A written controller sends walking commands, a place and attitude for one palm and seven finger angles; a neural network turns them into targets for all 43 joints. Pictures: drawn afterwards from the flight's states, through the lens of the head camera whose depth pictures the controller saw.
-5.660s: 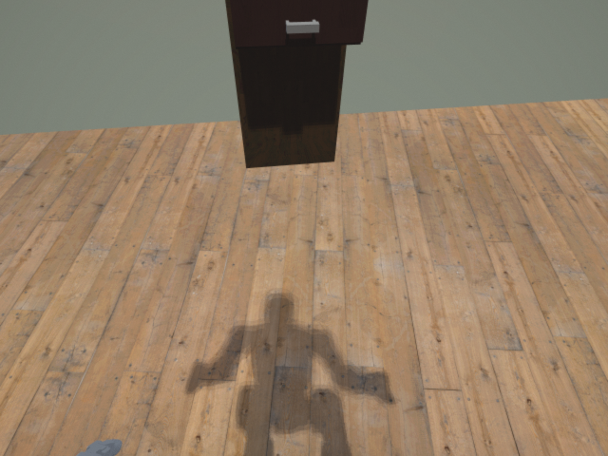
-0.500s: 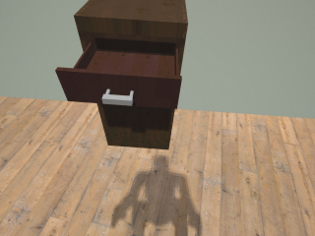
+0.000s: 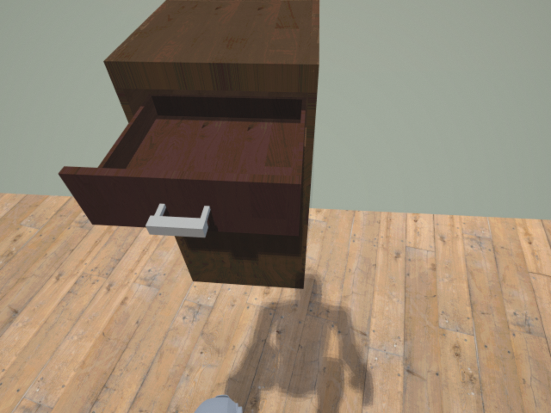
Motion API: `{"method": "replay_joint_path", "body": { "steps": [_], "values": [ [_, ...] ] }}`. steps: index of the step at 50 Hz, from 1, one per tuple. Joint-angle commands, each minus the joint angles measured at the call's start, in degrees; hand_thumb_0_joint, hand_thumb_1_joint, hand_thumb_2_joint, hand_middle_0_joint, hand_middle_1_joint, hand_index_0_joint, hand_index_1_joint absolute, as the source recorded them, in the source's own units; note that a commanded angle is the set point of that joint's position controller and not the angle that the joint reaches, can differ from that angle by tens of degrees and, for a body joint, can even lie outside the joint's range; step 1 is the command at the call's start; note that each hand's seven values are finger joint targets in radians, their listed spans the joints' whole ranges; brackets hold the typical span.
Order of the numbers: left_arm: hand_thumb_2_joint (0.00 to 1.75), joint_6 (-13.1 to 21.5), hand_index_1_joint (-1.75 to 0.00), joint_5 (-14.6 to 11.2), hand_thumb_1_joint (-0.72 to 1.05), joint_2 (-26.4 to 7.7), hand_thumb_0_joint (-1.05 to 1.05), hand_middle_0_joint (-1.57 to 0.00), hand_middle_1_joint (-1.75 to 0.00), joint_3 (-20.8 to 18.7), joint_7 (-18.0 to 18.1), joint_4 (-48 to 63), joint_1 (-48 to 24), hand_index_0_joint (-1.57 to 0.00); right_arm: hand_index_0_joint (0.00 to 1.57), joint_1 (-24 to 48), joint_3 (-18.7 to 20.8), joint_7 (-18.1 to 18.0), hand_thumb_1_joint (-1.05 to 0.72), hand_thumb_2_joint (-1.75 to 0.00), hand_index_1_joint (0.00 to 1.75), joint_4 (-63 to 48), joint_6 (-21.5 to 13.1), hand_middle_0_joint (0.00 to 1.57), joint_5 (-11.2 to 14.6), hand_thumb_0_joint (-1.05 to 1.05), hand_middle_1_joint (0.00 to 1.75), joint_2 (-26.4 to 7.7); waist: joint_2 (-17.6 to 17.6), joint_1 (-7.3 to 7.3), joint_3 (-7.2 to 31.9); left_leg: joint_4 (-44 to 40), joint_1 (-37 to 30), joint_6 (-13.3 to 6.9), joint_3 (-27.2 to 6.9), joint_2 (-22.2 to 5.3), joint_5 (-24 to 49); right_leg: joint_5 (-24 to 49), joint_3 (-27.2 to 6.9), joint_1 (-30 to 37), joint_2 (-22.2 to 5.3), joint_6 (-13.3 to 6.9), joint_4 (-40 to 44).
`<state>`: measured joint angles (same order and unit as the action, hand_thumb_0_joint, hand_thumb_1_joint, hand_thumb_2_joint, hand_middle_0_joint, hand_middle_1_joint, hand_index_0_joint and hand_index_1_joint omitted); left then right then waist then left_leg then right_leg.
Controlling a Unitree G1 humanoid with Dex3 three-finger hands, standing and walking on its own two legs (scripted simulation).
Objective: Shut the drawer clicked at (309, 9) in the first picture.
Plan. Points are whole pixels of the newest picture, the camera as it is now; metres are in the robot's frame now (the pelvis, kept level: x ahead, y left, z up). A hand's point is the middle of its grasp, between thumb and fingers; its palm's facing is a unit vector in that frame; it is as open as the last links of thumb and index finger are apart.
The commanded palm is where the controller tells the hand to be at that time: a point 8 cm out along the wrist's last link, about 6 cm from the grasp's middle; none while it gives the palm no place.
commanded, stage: take the last steps up to it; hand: left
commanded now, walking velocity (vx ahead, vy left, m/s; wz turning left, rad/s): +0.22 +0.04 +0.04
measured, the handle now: (180, 217) +0.43 +0.20 +0.03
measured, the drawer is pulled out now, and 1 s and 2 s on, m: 0.30 0.30 0.30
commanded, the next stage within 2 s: come to a stop and stand still in 0.20 s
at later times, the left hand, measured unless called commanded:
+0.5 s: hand out of the picture +0.15 +0.24 -0.19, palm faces +0.04 -0.98 -0.19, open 7.4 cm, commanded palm none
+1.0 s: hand (158, 412) +0.16 +0.22 -0.17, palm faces +0.02 -0.97 -0.25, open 7.3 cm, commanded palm none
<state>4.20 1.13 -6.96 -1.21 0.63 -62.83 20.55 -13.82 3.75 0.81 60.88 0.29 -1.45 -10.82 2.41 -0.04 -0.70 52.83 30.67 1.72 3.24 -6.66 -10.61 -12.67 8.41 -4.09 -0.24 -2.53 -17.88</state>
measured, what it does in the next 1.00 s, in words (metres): walks ahead: left foot, then right foot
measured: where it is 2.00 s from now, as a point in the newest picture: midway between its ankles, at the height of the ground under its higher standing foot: outside the picture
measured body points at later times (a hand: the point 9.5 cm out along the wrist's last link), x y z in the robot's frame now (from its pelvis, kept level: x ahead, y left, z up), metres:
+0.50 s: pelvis +0.12 +0.06 -0.01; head +0.13 +0.08 +0.44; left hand +0.15 +0.29 -0.17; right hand +0.18 -0.17 -0.15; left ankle +0.14 +0.14 -0.75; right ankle +0.14 -0.08 -0.71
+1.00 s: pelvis +0.10 +0.03 -0.01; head +0.13 +0.01 +0.44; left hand +0.16 +0.27 -0.15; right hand +0.13 -0.21 -0.17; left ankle +0.06 +0.18 -0.72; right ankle +0.13 -0.08 -0.75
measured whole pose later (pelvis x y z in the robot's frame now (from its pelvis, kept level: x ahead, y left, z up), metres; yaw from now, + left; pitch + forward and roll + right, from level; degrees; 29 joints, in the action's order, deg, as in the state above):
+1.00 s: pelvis +0.10 +0.03 -0.01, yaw -1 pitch +0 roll +2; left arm -0.4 1.5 -9.1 -1.8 1.6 -59.3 10.5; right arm -12.2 3.2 -1.2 61.1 3.1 -0.3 -11.5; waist 1.1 -1.1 -3.3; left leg 39.2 13.9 2.6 1.2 -1.1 -25.0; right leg -11.9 2.8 -15.2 -2.9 -1.1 -27.3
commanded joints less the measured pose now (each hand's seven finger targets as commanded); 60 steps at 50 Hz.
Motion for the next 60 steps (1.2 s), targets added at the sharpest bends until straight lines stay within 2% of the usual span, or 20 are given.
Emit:
{"method": "replay_joint_path", "body": {
  "steps": [1,5,8,9,10,12,14,18,29,32,34,35,37,42,47,50,52,54,56,60],
  "values": [
    [0.90,0.81,-0.30,0.09,0.90,-8.40,0.00,-0.20,-0.30,-1.61,0.57,0.20,5.17,-0.20,0.20,4.70,-0.66,0.85,-0.90,-0.90,0.30,-4.33,-1.38,0.20,0.20,0.00,0.30,-0.36,-9.22,-1.71,-6.10,-8.31,1.51,0.04,1.18,0.18,0.39,14.08,-9.38,-1.97,-15.88,-5.61,7.58],
    [0.90,-0.04,-0.30,0.37,0.90,-9.24,0.00,-0.20,-0.30,-1.92,0.90,-1.15,6.79,-0.20,0.20,8.20,-1.11,0.80,-0.90,-0.90,0.30,-5.52,-2.17,0.20,0.44,0.00,0.30,-0.18,-10.97,-2.78,-5.44,-15.99,-5.05,-1.47,2.65,2.61,-2.91,20.90,-9.13,-0.12,-16.01,-4.97,3.00],
    [0.90,-0.75,-0.30,0.00,0.90,-8.36,0.00,-0.20,-0.30,-1.98,1.02,-1.21,5.37,-0.20,0.20,-2.15,-0.81,-0.40,-0.90,-0.90,0.30,-2.21,-3.25,0.20,0.13,0.00,0.30,-2.81,-6.81,2.08,-0.28,-28.05,-23.45,-2.73,3.86,4.64,3.86,24.19,-5.02,-3.57,-11.61,-1.77,-12.32],
    [0.90,-0.98,-0.30,-0.45,0.90,-6.18,0.00,-0.20,-0.30,-1.64,0.83,-0.70,7.28,-0.20,0.20,-8.31,0.19,-1.11,-0.90,-0.90,0.30,-0.93,-3.77,0.20,-0.42,0.00,0.30,-7.72,2.91,3.83,5.51,-27.84,-36.29,-5.68,-5.32,-4.79,14.55,10.18,-2.00,-12.70,-7.07,0.57,-23.98],
    [0.90,-0.90,-0.30,-0.73,0.90,-3.62,0.00,-0.20,-0.30,-1.02,0.71,0.14,8.58,-0.20,0.20,-12.60,1.13,-1.63,-0.90,-0.90,0.30,-0.14,-3.32,0.20,-0.18,0.00,0.30,-12.38,13.56,4.17,9.43,-30.43,-43.71,-12.20,-19.22,-17.41,25.75,-21.08,0.36,-23.47,-1.83,2.44,-38.33],
    [0.90,-1.61,-0.30,-0.18,0.90,-4.30,0.00,-0.20,-0.30,-0.95,1.17,1.57,3.35,-0.20,0.20,-9.99,0.42,-2.44,-0.90,-0.90,0.30,-0.96,-2.90,0.20,0.38,0.00,0.30,-10.78,8.65,4.09,5.83,-34.74,-34.61,-15.23,-20.52,-18.80,16.64,-21.99,-5.58,-27.72,-3.50,1.69,-50.91],
    [0.90,-2.04,-0.30,0.17,0.90,-4.33,0.00,-0.20,-0.30,-1.44,0.36,1.27,0.36,-0.20,0.20,-3.73,-0.75,-2.32,-0.90,-0.90,0.30,-2.09,-3.12,0.20,0.34,0.00,0.30,-5.32,2.46,1.63,-3.25,-39.05,-22.56,-13.17,-14.17,-13.88,9.54,-14.06,-7.14,-27.24,-6.51,2.22,-50.21],
    [0.90,-4.21,-0.30,-0.10,0.90,-1.59,0.00,-0.20,-0.30,-0.99,0.92,-0.70,5.28,-0.20,0.20,0.42,-1.93,-3.01,-0.90,-0.90,0.30,-3.01,-3.90,0.20,0.59,0.00,0.30,-1.73,1.61,-2.51,-0.51,-39.03,-15.39,-10.06,-3.94,-8.94,26.97,-6.24,-7.89,-16.41,-6.35,4.23,-39.18],
    [0.90,-6.40,-0.30,0.01,0.90,-6.17,0.00,-0.20,-0.30,-1.82,1.63,4.81,-4.26,-0.20,0.20,-0.65,0.37,-3.62,-0.90,-0.90,0.30,-1.23,-0.51,0.20,0.18,0.00,0.30,-6.62,6.10,-0.35,-0.89,-32.75,-21.30,-11.09,-7.08,-10.69,31.82,-8.44,-6.24,-13.53,-3.25,3.54,-21.24],
    [0.90,-5.10,-0.30,0.06,0.90,-8.00,0.00,-0.20,-0.30,-1.93,1.74,4.47,-2.65,-0.20,0.20,-1.08,0.51,-3.01,-0.90,-0.90,0.30,-0.98,-0.23,0.20,0.80,0.00,0.30,-5.19,1.61,-1.52,0.67,-26.59,-19.02,-6.23,-4.68,-5.59,20.26,8.23,-7.62,-5.46,-4.38,2.96,-5.44],
    [0.90,-4.09,-0.30,0.18,0.90,-12.78,0.00,-0.20,-0.30,-2.28,1.89,4.77,-3.98,-0.20,0.20,-2.76,-0.14,-2.27,-0.90,-0.90,0.30,-1.75,0.27,0.20,1.39,0.00,0.30,-1.16,-10.41,0.28,2.07,-19.70,-13.39,-0.65,1.99,3.62,-6.90,33.06,-19.45,-3.50,-18.33,-3.78,-4.41],
    [0.90,-3.77,-0.30,0.07,0.90,-13.98,0.00,-0.20,-0.30,-2.73,1.88,5.10,-3.70,-0.20,0.20,-1.90,-0.26,-2.38,-0.90,-0.90,0.30,-2.32,1.35,0.20,1.08,0.00,0.30,-1.10,-15.49,-1.02,4.05,-13.88,-12.67,-0.10,0.71,4.96,-18.89,37.71,-22.13,-3.57,-20.47,-7.38,-2.50],
    [0.90,-3.78,-0.30,0.02,0.90,-12.78,0.00,-0.20,-0.30,-2.41,2.11,5.22,-6.17,-0.20,0.20,-1.70,0.03,-2.70,-0.90,-0.90,0.30,-1.98,1.90,0.20,1.15,0.00,0.30,-1.98,-12.59,-0.55,4.19,-4.96,-10.65,0.04,-2.76,5.05,-21.19,40.25,-21.20,-2.63,-20.63,-10.39,-3.21],
    [0.90,-3.89,-0.30,0.10,0.90,-12.50,0.00,-0.20,-0.30,-2.86,2.04,5.72,-7.84,-0.20,0.20,-1.44,0.11,-2.15,-0.90,-0.90,0.30,-1.36,2.45,0.20,1.07,0.00,0.30,-2.53,-9.40,-1.09,2.01,-0.69,-8.96,1.22,-3.63,5.16,-16.43,30.25,-17.20,-3.58,-17.49,-8.73,-2.08],
    [0.90,-4.14,-0.30,0.45,0.90,-13.77,0.00,-0.20,-0.30,-3.42,1.69,5.25,-6.61,-0.20,0.20,-0.30,-0.37,-1.84,-0.90,-0.90,0.30,-2.52,1.69,0.20,1.19,0.00,0.30,-2.26,-12.95,-2.41,2.26,-12.98,-12.32,0.95,-2.02,5.62,-15.49,18.58,-19.33,-3.01,-16.23,-8.15,-0.42],
    [0.90,-4.52,-0.30,0.10,0.90,-13.34,0.00,-0.20,-0.30,-3.32,1.61,4.86,-8.29,-0.20,0.20,-3.62,-0.93,-2.02,-0.90,-0.90,0.30,-1.12,0.96,0.20,1.08,0.00,0.30,-1.82,-12.71,-0.55,2.65,-26.31,-20.75,0.34,-0.80,6.19,-6.97,10.47,-17.38,-7.29,-13.36,-4.69,-1.68],
    [0.90,-4.87,-0.30,-0.37,0.90,-10.91,0.00,-0.20,-0.30,-2.60,1.37,4.90,-9.25,-0.20,0.20,-5.72,-0.96,-2.18,-0.90,-0.90,0.30,0.12,0.22,0.20,1.01,0.00,0.30,-2.94,-7.68,0.51,1.93,-33.71,-27.50,-0.81,-3.09,3.61,-1.59,-0.44,-14.06,-13.25,-8.82,-0.84,-4.09],
    [0.90,-5.31,-0.30,-0.41,0.90,-7.90,0.00,-0.20,-0.30,-2.03,1.12,5.30,-8.18,-0.20,0.20,-2.36,-0.98,-2.28,-0.90,-0.90,0.30,-1.22,-0.01,0.20,0.43,0.00,0.30,-6.50,0.80,-1.22,-1.43,-36.31,-18.69,-3.98,-10.41,-3.81,-4.37,-4.02,-9.56,-12.89,-4.11,2.30,-5.91],
    [0.90,-5.86,-0.30,0.09,0.90,-7.59,0.00,-0.20,-0.30,-1.62,0.94,3.76,-8.86,-0.20,0.20,1.57,-1.43,-2.29,-0.90,-0.90,0.30,-1.46,-0.17,0.20,0.54,0.00,0.30,-6.22,7.95,-1.70,-5.57,-43.61,-9.32,-4.73,-12.57,-4.27,-14.25,-1.80,-6.21,-7.38,-3.35,3.71,-10.21],
    [0.90,-5.25,-0.30,0.16,0.90,-7.62,0.00,-0.20,-0.30,-0.72,0.69,0.71,-4.36,-0.20,0.20,1.07,-1.81,-2.57,-0.90,-0.90,0.30,-0.79,-0.55,0.20,0.83,0.00,0.30,-5.47,4.71,-2.17,-4.87,-41.54,-12.98,-3.94,-9.30,-1.60,-10.81,2.64,-7.49,-6.37,-4.34,3.43,-6.69]
  ]
}}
